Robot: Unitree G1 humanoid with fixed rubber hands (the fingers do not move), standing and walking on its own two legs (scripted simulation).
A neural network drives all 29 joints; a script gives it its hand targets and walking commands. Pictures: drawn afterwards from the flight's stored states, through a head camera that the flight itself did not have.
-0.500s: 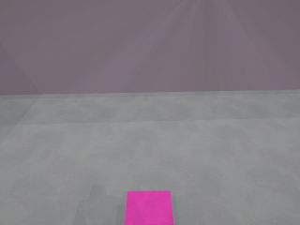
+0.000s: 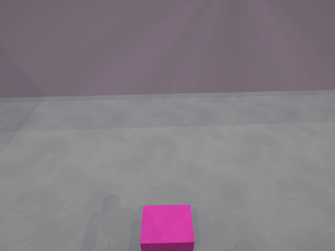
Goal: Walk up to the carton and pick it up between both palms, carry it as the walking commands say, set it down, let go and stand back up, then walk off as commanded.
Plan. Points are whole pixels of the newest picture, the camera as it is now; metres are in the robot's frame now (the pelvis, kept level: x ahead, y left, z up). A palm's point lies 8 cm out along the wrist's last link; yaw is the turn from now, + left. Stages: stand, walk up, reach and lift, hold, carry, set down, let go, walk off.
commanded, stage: walk off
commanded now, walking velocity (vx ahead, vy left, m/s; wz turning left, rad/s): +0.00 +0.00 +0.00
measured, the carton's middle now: (167, 229) +0.49 +0.03 -0.69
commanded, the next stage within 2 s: stand in 0.18 s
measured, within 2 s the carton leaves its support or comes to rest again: neither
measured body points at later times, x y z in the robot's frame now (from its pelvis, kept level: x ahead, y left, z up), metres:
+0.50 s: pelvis +0.04 -0.01 +0.00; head +0.02 -0.03 +0.45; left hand +0.05 +0.24 -0.14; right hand +0.09 -0.26 -0.14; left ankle +0.04 +0.12 -0.73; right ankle +0.04 -0.11 -0.73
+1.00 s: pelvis +0.02 -0.01 +0.00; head -0.01 -0.02 +0.45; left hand +0.04 +0.27 -0.13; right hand +0.08 -0.27 -0.14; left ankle +0.04 +0.12 -0.73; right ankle +0.04 -0.11 -0.73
